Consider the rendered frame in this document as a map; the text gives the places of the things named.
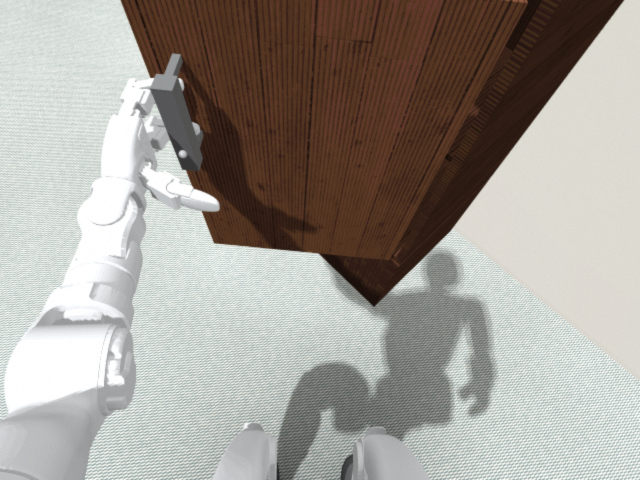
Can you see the left robot forearm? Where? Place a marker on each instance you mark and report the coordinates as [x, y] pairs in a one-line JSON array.
[[100, 283]]

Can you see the left robot thigh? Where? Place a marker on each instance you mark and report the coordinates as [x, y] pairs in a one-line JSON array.
[[251, 455]]

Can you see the left robot shin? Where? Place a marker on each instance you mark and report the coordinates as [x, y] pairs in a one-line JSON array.
[[253, 426]]

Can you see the left robot hand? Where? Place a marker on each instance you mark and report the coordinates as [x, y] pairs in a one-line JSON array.
[[128, 143]]

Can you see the cupboard door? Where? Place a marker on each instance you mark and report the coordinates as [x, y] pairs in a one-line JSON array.
[[324, 121]]

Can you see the left robot upper arm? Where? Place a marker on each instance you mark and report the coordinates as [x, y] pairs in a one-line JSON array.
[[65, 381]]

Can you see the handle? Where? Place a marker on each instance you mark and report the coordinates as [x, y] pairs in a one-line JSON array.
[[170, 101]]

